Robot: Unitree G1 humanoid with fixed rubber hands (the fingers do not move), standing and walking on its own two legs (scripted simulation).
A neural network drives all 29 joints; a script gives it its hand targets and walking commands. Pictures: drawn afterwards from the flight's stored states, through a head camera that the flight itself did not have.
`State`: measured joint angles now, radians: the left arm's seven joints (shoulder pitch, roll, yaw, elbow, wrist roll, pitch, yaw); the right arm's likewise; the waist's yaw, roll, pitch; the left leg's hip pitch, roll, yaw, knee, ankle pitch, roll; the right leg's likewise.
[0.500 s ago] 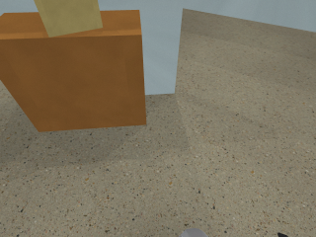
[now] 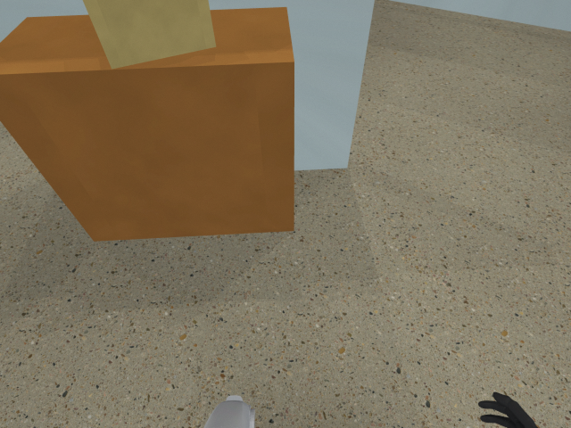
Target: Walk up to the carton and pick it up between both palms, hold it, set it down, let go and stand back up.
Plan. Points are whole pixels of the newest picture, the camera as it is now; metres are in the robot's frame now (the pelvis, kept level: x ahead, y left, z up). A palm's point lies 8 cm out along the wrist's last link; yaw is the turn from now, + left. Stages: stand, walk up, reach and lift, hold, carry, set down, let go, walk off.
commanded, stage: walk up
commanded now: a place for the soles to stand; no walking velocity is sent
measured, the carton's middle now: (147, 4) +1.13 +0.40 +0.11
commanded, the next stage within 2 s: none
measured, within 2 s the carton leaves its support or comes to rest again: neither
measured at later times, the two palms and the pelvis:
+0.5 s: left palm (15, 383) +0.21 +0.41 -0.06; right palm (470, 421) +0.16 -0.25 -0.10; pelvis +0.11 +0.07 +0.00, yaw -3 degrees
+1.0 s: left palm out of the picture +0.34 +0.51 -0.06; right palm (390, 378) +0.23 -0.14 -0.11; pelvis +0.22 +0.18 -0.01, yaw -4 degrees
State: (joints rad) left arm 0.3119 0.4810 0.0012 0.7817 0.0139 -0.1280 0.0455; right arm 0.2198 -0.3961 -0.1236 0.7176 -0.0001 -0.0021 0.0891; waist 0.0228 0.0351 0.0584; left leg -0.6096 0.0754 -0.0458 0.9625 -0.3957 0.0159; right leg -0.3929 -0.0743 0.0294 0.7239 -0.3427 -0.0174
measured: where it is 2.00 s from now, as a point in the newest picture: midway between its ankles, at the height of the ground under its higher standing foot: (197, 362)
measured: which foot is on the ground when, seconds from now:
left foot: up 0.00-0.04, down 0.06-0.36, up 0.38-0.68, down 0.70-1.00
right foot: down 0.00-0.04, up 0.06-0.32, down 0.34-0.70, up 0.72-0.98, down 1.00-1.00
